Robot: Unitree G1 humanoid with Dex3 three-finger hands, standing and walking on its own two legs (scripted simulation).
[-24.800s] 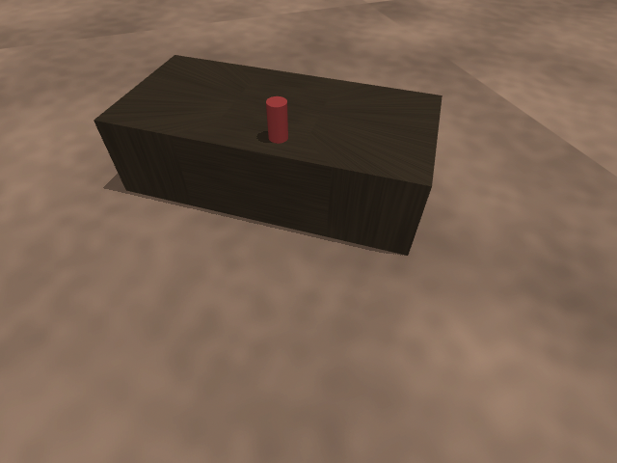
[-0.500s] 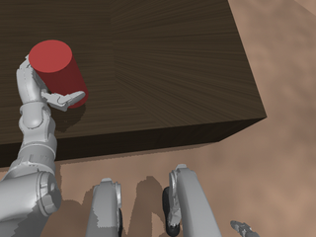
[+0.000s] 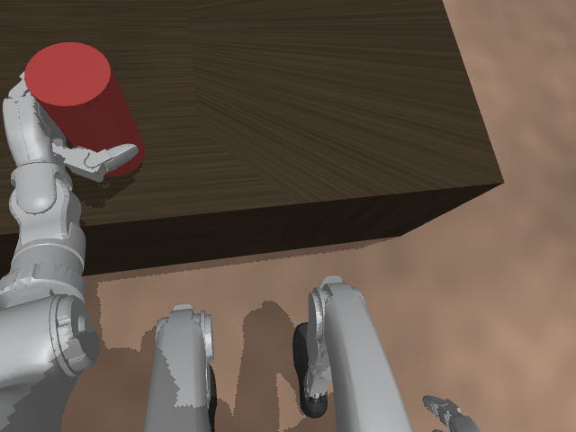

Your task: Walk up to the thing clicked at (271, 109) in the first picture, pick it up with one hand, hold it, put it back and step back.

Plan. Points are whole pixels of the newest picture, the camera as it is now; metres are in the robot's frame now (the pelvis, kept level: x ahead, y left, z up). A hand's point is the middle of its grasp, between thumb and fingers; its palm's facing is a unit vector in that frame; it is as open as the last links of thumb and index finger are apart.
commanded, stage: lower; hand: left
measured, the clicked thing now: (96, 118) +0.52 +0.18 +0.00
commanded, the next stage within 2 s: loosen in 0.30 s
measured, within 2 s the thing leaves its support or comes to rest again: rests again in 0.14 s
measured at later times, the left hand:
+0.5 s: hand (93, 126) +0.53 +0.19 -0.03, palm faces +0.15 -0.99 -0.05, open 11.1 cm
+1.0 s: hand (90, 124) +0.53 +0.20 -0.03, palm faces +0.16 -0.99 -0.03, open 16.0 cm
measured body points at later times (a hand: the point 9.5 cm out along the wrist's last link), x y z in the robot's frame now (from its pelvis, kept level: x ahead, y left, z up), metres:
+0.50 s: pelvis -0.01 +0.01 -0.03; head +0.21 +0.04 +0.37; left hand +0.52 +0.25 -0.03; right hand +0.05 -0.27 -0.15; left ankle +0.05 +0.12 -0.45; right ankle +0.11 -0.13 -0.45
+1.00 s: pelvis -0.01 +0.01 -0.03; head +0.21 +0.04 +0.36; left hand +0.52 +0.25 -0.02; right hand +0.05 -0.27 -0.15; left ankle +0.05 +0.12 -0.45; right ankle +0.11 -0.13 -0.45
